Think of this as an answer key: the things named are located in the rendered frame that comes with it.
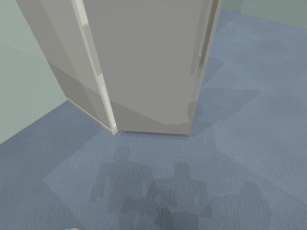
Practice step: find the fridge door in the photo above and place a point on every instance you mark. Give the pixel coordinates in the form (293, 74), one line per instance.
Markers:
(149, 53)

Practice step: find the handle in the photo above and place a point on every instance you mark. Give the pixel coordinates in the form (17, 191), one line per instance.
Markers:
(208, 30)

